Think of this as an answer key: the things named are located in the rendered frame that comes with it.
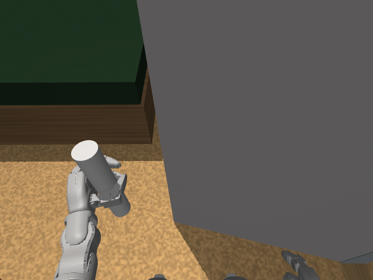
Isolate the bed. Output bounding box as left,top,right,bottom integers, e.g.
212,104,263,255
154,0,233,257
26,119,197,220
0,0,156,145

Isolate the right robot hand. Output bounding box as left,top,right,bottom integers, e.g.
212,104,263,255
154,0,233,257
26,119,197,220
281,250,320,280

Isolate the left robot hand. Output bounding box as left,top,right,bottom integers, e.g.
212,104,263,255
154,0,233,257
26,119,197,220
66,155,127,214

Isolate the left robot arm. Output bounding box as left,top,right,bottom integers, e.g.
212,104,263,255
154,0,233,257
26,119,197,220
53,210,101,280

